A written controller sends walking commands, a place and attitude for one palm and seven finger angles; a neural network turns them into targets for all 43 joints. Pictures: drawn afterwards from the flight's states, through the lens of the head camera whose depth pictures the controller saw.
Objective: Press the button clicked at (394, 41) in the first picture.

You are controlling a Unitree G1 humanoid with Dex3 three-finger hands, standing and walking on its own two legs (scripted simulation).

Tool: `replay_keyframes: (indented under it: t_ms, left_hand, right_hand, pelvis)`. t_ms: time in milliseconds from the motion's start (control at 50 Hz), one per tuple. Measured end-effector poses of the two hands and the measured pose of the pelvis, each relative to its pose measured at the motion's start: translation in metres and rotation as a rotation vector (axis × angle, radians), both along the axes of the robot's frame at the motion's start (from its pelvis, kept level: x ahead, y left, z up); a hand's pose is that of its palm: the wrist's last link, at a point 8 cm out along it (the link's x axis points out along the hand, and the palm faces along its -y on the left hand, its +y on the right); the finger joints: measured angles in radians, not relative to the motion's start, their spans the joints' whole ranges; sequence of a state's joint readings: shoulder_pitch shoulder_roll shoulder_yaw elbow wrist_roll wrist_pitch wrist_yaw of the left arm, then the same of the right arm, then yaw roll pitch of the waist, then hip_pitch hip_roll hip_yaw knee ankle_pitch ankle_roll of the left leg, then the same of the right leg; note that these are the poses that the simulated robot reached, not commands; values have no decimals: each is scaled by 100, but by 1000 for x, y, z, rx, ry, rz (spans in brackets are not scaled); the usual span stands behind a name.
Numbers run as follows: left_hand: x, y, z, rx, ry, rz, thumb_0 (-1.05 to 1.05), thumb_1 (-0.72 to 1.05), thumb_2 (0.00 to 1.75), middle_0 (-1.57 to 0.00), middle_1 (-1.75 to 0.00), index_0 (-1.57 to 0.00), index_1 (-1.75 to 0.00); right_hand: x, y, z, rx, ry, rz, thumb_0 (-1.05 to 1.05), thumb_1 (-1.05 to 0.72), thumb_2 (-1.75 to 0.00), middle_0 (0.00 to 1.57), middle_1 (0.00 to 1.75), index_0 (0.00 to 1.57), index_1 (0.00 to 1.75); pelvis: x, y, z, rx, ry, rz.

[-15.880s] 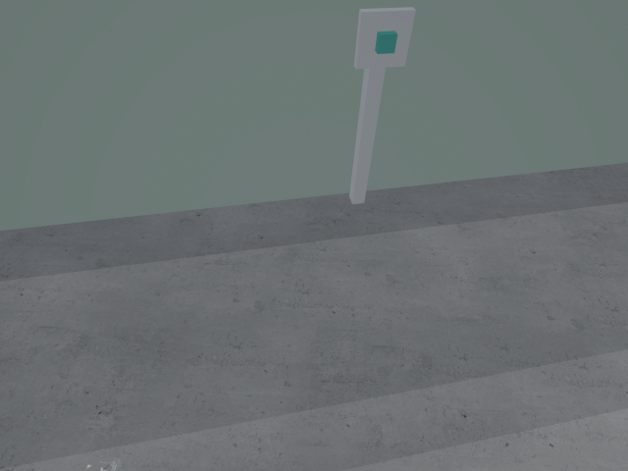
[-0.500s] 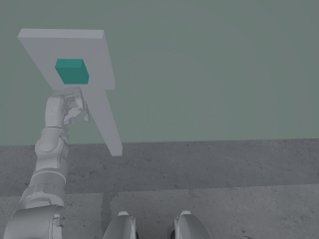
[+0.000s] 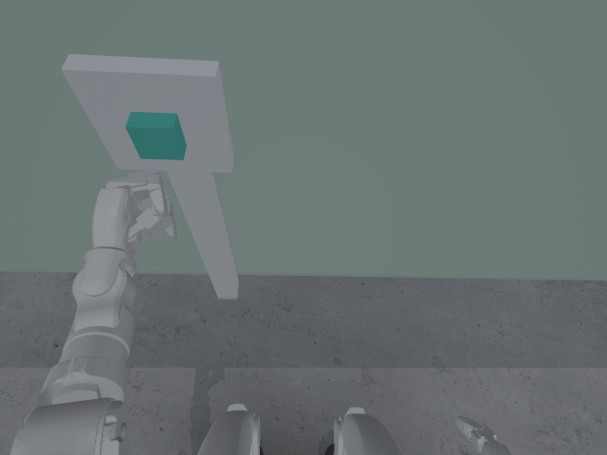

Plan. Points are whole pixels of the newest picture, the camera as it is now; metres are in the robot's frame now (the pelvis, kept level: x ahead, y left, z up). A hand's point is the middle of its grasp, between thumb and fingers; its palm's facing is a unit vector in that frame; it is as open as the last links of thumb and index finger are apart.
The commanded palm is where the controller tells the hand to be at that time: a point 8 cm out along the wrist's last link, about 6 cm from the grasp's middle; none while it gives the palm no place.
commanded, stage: press the button with the knuckle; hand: left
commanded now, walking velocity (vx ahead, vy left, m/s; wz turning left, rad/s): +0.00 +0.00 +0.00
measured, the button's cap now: (158, 134) +0.52 +0.21 +0.08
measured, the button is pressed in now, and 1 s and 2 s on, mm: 0 9 0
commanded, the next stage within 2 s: hold the button down briefly in 1.16 s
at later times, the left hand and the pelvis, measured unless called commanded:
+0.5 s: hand (176, 190) +0.45 +0.18 +0.04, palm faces +0.01 -1.00 -0.02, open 3.1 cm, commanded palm +0.43 +0.22 +0.05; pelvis +0.00 +0.00 -0.01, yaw +0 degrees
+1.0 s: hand (177, 178) +0.48 +0.18 +0.04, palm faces +0.03 -1.00 -0.04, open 3.4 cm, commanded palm +0.48 +0.21 +0.05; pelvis -0.01 +0.00 -0.01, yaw +1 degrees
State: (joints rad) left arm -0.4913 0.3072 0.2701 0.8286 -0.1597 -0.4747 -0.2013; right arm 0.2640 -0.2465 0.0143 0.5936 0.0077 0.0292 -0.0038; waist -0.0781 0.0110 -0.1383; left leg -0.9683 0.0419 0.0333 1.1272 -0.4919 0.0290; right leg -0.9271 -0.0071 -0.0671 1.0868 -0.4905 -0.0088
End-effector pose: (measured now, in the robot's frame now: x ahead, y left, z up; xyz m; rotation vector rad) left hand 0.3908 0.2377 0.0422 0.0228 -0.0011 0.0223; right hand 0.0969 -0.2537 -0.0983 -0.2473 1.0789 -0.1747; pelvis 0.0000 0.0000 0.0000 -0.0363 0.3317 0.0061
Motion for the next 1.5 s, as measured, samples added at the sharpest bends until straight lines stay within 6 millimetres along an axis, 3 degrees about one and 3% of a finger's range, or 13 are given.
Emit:
replay_keyframes:
  t_ms: [180, 440, 620, 1080, 1500]
  left_hand:
    - [-4, 4, 0, -4, 2, -12, 1, 90, 90, -130, -150, -130, -150]
    - [36, -5, 1, -6, 16, -13, 1, 90, 90, -130, -150, -130, -150]
    - [51, -5, -1, 0, 17, -6, 1, 90, 90, -130, -150, -132, -150]
    - [67, -2, -1, 16, 20, 11, 4, 88, 90, -130, -150, -148, -150]
    - [69, -2, -1, 20, 24, 20, 3, 89, 89, -130, -150, -154, -150]
  right_hand:
    - [-8, 0, -4, -6, 34, 3, 0, -90, -90, 20, 30, 20, 30]
    - [-38, -5, -10, -22, 100, -39, 0, -90, -90, 20, 30, 20, 30]
    - [-64, -7, -13, -20, 186, -73, 0, -90, -90, 20, 30, 20, 30]
    - [-73, -14, -19, -54, 220, -37, 0, -90, -90, 20, 30, 20, 30]
    - [-112, -11, -20, -66, 254, -48, 0, -90, -90, 20, 30, 20, 30]
  pelvis:
    - [-1, 0, 0, -6, -1, 12]
    - [-4, 1, -6, -7, 29, 3]
    - [-2, 0, -8, -7, 49, -4]
    - [-14, -4, -17, -23, 78, 25]
    - [-31, -3, -24, -34, 87, 29]
